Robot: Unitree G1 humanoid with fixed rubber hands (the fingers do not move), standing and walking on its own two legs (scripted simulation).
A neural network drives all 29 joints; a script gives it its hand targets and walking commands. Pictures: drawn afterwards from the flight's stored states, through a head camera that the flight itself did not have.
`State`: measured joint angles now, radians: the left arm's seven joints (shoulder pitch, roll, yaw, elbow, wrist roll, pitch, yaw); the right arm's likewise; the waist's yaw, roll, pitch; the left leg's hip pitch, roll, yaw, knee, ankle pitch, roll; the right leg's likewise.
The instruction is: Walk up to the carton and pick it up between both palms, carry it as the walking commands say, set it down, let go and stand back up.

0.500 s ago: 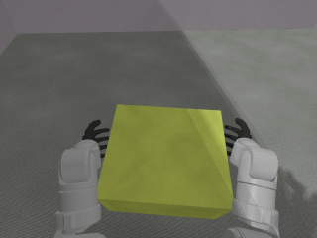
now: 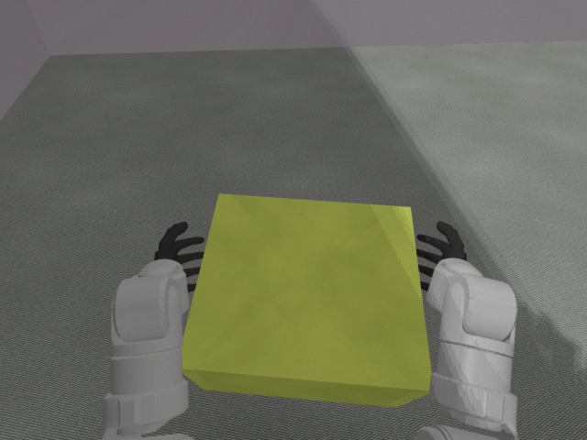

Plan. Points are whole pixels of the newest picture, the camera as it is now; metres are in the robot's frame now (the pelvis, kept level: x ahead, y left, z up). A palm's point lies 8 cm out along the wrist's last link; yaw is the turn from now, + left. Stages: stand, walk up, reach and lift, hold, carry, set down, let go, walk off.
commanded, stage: carry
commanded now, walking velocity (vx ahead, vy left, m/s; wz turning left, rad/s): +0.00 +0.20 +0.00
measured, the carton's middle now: (306, 299) +0.31 -0.02 +0.02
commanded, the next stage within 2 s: none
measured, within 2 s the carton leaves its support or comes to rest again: neither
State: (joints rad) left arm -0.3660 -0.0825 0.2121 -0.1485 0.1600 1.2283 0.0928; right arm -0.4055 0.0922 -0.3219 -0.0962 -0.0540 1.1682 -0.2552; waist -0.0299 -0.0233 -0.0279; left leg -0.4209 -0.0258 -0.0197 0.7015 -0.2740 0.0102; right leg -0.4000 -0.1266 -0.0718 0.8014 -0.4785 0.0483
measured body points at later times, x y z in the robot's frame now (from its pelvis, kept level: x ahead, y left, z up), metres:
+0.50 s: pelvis -0.05 +0.01 +0.00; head -0.05 +0.00 +0.45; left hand +0.26 +0.18 +0.09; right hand +0.26 -0.18 +0.09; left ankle +0.01 +0.13 -0.71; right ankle -0.01 -0.14 -0.72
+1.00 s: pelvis -0.10 +0.03 +0.00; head -0.10 +0.02 +0.45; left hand +0.21 +0.20 +0.08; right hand +0.21 -0.16 +0.08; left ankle -0.01 +0.14 -0.71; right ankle -0.11 -0.11 -0.72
